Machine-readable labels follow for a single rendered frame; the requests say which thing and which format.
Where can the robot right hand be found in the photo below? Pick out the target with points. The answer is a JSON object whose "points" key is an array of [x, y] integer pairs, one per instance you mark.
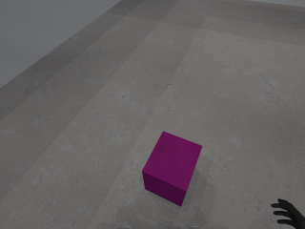
{"points": [[296, 219]]}

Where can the carton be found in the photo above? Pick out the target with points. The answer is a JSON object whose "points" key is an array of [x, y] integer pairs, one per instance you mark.
{"points": [[169, 169]]}

